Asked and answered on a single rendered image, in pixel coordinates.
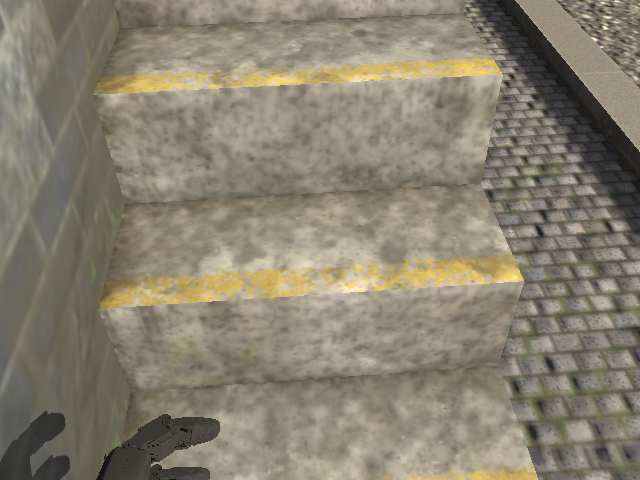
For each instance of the robot left hand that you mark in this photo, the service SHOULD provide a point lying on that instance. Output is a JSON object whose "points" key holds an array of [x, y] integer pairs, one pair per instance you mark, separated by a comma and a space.
{"points": [[155, 441]]}

